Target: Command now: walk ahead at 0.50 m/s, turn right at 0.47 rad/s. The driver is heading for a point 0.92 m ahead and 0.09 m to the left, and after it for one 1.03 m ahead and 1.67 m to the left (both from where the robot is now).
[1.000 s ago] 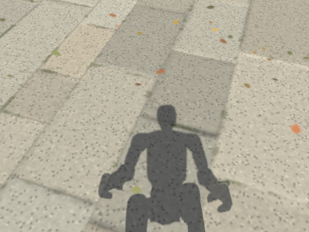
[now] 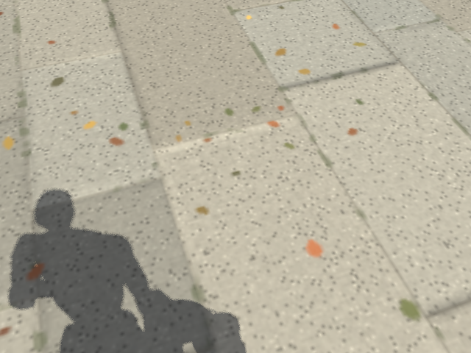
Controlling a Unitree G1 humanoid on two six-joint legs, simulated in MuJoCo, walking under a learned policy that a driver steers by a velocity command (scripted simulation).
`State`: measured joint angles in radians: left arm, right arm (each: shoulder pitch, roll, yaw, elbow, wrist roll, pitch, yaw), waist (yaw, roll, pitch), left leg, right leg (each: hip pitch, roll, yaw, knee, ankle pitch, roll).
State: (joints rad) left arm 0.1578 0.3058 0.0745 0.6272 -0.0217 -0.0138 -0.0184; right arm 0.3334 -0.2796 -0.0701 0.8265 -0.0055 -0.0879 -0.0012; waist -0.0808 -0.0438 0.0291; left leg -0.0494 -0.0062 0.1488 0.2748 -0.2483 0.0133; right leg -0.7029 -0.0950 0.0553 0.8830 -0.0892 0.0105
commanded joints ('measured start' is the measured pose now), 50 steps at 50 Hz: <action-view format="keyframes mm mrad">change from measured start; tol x32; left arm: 1 -107 0 -12 -89 1 -23 -18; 36 356 -18 -24 121 19 -51 26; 50 -41 23 -14 60 17 -58 18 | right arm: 1 -37 -169 -35 -49 11 -9 -2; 30 -372 -87 23 -139 19 -7 50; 36 96 -302 -53 -17 3 -3 40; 50 -50 -158 -9 -6 12 -9 8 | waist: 1 -2 96 29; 11 211 -106 -437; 29 148 -13 43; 36 26 382 -388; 50 39 101 0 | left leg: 1 -14 252 -88 -121 287 149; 8 43 251 15 288 852 84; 10 -584 29 -36 942 -286 -19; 12 -747 70 -212 1075 -273 3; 32 -506 65 -157 236 205 32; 34 -186 17 -109 223 203 82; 36 405 382 -806 116 -31 305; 50 -94 190 -246 -157 268 198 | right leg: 1 42 11 -35 -153 92 -15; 8 523 150 -141 -383 -3 -142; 10 1135 -253 573 -426 -104 -371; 18 547 -131 191 -700 162 -293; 34 695 -78 -6 -339 477 -133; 37 -1 129 92 408 -496 -37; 50 57 -28 -18 -153 117 11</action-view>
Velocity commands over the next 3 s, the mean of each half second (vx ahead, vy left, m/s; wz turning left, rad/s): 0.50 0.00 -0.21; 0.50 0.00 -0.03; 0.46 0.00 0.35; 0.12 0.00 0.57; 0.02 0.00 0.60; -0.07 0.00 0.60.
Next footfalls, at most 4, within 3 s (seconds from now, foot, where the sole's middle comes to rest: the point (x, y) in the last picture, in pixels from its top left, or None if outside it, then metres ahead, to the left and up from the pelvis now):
0.18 right None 0.26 -0.15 -0.78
0.68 left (204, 316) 0.58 0.07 -0.78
1.22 right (282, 232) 0.85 -0.20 -0.78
1.68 left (199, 195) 1.02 0.07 -0.78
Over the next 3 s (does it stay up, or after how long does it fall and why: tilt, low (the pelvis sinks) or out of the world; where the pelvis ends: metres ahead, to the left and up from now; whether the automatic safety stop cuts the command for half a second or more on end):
stays up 0.95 -0.08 -0.01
